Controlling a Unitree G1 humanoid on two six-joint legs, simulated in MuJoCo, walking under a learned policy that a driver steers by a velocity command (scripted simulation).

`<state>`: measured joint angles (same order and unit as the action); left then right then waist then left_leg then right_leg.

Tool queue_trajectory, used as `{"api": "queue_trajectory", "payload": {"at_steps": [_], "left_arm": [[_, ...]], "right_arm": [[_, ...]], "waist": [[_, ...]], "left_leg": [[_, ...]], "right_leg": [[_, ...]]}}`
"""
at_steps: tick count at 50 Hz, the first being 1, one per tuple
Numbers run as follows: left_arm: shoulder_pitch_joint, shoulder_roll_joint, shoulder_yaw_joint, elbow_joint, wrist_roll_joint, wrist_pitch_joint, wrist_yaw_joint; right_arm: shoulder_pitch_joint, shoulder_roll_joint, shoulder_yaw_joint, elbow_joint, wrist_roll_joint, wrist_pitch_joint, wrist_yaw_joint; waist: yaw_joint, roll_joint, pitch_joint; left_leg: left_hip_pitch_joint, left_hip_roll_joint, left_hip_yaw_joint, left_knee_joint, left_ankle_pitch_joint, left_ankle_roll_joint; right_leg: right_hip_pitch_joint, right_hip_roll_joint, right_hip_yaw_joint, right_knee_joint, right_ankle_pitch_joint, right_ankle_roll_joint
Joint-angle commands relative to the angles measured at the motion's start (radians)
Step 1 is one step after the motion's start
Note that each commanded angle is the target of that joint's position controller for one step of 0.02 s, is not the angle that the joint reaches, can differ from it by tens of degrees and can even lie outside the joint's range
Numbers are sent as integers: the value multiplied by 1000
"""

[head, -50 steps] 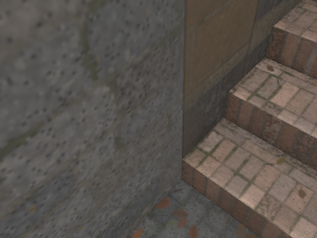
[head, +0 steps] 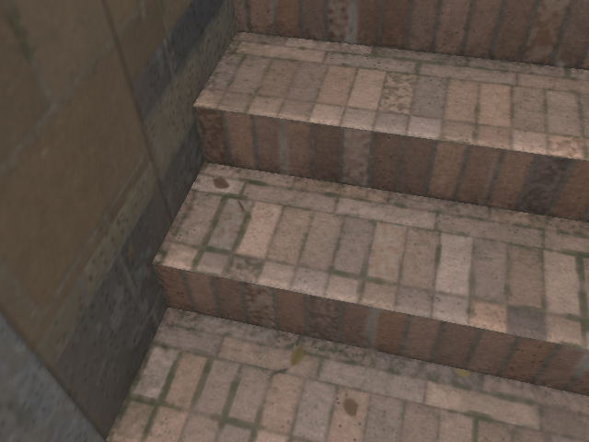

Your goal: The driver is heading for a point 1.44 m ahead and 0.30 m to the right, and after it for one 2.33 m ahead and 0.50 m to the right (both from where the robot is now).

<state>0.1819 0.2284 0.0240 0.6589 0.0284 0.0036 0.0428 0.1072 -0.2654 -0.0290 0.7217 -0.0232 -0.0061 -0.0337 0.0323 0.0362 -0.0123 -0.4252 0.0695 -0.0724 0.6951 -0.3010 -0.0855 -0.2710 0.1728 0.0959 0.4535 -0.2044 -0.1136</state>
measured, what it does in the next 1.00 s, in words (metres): walks ahead: left foot, then right foot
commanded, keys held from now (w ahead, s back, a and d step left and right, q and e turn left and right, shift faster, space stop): no key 0.24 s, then w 0.76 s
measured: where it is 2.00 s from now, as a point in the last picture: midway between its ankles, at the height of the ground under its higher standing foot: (358, 300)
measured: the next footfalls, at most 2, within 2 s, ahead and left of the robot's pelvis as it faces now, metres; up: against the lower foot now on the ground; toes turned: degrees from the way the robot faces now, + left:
left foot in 0.06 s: +0.06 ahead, +0.17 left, +0.00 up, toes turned -1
right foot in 0.84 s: +0.21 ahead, -0.10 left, +0.00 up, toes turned +1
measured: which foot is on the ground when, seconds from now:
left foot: up 0.00-0.04, down 0.06-0.86, up 0.88-1.00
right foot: down 0.00-0.56, up 0.58-0.82, down 0.84-1.00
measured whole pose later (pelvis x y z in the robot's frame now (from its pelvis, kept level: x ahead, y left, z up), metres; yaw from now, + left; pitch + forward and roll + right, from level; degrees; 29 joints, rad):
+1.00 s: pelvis +0.18 -0.01 +0.00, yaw +0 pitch +1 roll -1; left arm 0.43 0.24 0.04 0.87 0.02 -0.03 0.00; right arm 0.22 -0.26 -0.01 0.80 0.02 -0.08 0.00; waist 0.06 0.04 -0.05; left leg -0.74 0.05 -0.02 1.70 -0.41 -0.02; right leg -0.24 0.07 -0.01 0.50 -0.29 -0.08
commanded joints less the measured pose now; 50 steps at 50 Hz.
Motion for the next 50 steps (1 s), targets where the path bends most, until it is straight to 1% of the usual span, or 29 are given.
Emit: {"api": "queue_trajectory", "payload": {"at_steps": [1, 3, 4, 5, 7, 12, 16, 19, 21, 22, 25, 27, 28, 29, 30, 31, 32, 35, 37, 39, 40, 42, 43, 44, 45, 46, 47, 48, 50], "left_arm": [[30, 127, 33, -34, 2, -1, -5], [39, 130, 31, -23, 6, -10, -14], [83, 140, 36, -11, 15, -18, -20], [88, 151, 42, -7, 3, -18, -19], [6, 133, 37, -17, -1, -11, -17], [15, 109, 32, 7, 2, -1, -27], [2, 98, 24, 20, 9, -3, -35], [1, 128, 30, 17, -5, -14, -36], [16, 132, 30, 19, -11, -27, -39], [18, 128, 29, 11, -2, -35, -39], [-1, 118, 28, 2, -8, -45, -44], [27, 94, 25, -2, -11, -49, -50], [26, 93, 25, -11, -13, -54, -51], [28, 88, 28, -12, -27, -62, -46], [-3, 89, 26, -27, -36, -71, -43], [-40, 106, 29, -38, -54, -78, -43], [-47, 104, 29, -41, -65, -82, -43], [-65, 77, 22, -24, -20, -77, -54], [6, 12, 4, 6, -8, -69, -62], [74, 61, 27, 9, 7, -60, -55], [134, 77, 40, 22, 9, -53, -52], [311, 109, 74, 79, 5, -39, -37], [469, 150, 86, 144, -2, -43, -25], [446, 236, 79, 136, 7, -45, -17], [434, 281, 90, 110, 16, -52, -22], [371, 249, 86, 126, -15, -54, -30], [311, 184, 66, 142, -34, -51, -37], [253, 156, 47, 154, -18, -42, -41], [240, 70, 10, 205, -6, -30, -46]], "right_arm": [[-45, -94, -18, -63, 3, -28, 4], [0, -121, -16, -41, -16, -47, 11], [3, -165, -24, -41, -22, -50, 15], [-7, -157, -28, -32, -14, -51, 20], [-16, -109, -14, -25, -10, -55, 23], [-12, -120, -8, 23, -7, -68, 18], [-4, -111, 0, 59, -1, -60, 7], [-2, -121, -3, 68, 0, -69, 3], [7, -123, -3, 78, 7, -82, 6], [35, -135, -4, 84, 7, -89, 6], [74, -118, 0, 102, 0, -104, 10], [152, -147, -11, 121, 6, -107, 18], [222, -181, -24, 136, 9, -106, 19], [306, -207, -38, 163, 1, -98, 14], [354, -216, -47, 180, 14, -93, 11], [386, -216, -53, 184, 14, -95, 7], [358, -214, -58, 180, 8, -98, 4], [230, -175, -56, 141, 18, -73, -3], [183, -189, -55, 133, 18, -48, -6], [183, -220, -57, 116, 26, -50, -1], [153, -221, -54, 94, 40, -52, -1], [102, -182, -37, 62, 47, -60, 2], [52, -120, -16, 23, 21, -76, 17], [41, 16, 24, -3, -14, -92, 24], [275, 22, 22, 56, 54, -115, 38], [221, -48, 9, 33, 65, -119, 47], [109, -74, 3, 4, 63, -113, 46], [72, -37, 15, -1, 51, -100, 36], [93, 5, 28, -15, 40, -74, 49]], "waist": [[4, -114, -59], [-20, -56, -84], [9, -1, -92], [13, 32, -91], [-23, 16, -85], [-7, 4, -60], [-8, -37, -12], [-5, -87, 44], [-1, -103, 62], [-2, -110, 64], [-17, -58, 45], [-20, 54, 2], [-41, 116, -14], [-60, 157, -10], [-77, 185, 47], [-99, 118, 95], [-79, 76, 109], [-50, 35, 86], [-10, 110, 36], [40, 172, -27], [84, 149, -54], [196, 78, -97], [245, -87, -92], [163, -336, -70], [79, -221, -203], [52, -103, -75], [48, -74, 71], [27, -66, 128], [-32, -108, 179]], "left_leg": [[44, 12, -4, -174, 13, 16], [230, 59, -29, -258, 316, 46], [289, 84, -37, -209, 434, 66], [272, 61, -18, -187, 394, 83], [247, 38, -4, -225, 303, 58], [254, 25, 6, -244, 257, 58], [258, -14, 40, -230, 82, 58], [199, -43, 67, -177, -9, 68], [158, -47, 70, -157, -25, 83], [153, -43, 70, -162, -21, 93], [196, -36, 38, -194, 44, 131], [277, 16, -60, -235, 141, 195], [373, 92, -196, -296, 161, 266], [467, 208, -368, -368, 180, 348], [503, 339, -517, -433, 190, 419], [520, 394, -557, -460, 175, 444], [535, 378, -482, -459, 163, 413], [400, 219, -184, -485, 305, 278], [166, 124, -12, -478, 448, 238], [155, 132, 8, -374, 800, 240], [161, 135, 14, -285, 884, 224], [73, 69, 60, 11, 798, 167], [-125, 1, 72, 344, 263, 119], [-337, -64, 33, 737, -278, 89], [-428, -113, -123, 933, -261, 79], [-598, -39, -47, 1007, -216, 65], [-687, 19, -10, 1036, -155, 68], [-727, 36, 18, 1136, -120, 66], [-760, 50, 30, 1251, -56, 60]], "right_leg": [[179, -299, 273, -70, 431, -7], [116, -259, 253, -70, 391, 18], [77, -212, 220, -70, 333, 42], [86, -184, 177, -98, 310, 66], [120, -167, 149, -76, 302, 51], [127, -166, 139, -88, 278, 25], [62, -154, 157, -156, -97, 4], [32, -179, 220, -186, -257, -38], [54, -202, 257, -181, -252, -60], [64, -201, 251, -166, -230, -56], [67, -150, 172, -48, -21, -34], [22, -89, 57, 126, 104, 8], [-84, -69, 16, 236, 76, 40], [-230, -54, -20, 357, -84, 69], [-399, -67, -39, 516, -409, 87], [-533, -113, 11, 701, -492, 94], [-598, -155, 43, 749, -412, 86], [-463, -199, -73, 583, -208, 117], [-114, -142, -174, 479, -168, 137], [40, -91, -211, 427, -161, 117], [97, -94, -197, 323, -67, 90], [327, -77, -193, 16, 155, 40], [483, -180, -46, -86, 219, 14], [477, -412, 303, -52, 653, -14], [500, -602, 608, -147, 363, -273], [421, -610, 689, -255, -188, -313], [316, -557, 589, -298, -474, -241], [226, -512, 534, -300, -502, -186], [51, -435, 352, -280, -370, -135]]}}
Keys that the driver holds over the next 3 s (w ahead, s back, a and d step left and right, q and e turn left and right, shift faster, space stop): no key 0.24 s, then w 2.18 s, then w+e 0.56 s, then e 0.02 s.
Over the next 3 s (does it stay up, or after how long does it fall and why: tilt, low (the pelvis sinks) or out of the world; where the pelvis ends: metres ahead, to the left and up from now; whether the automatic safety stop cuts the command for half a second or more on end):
stays up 1.24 -0.18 0.53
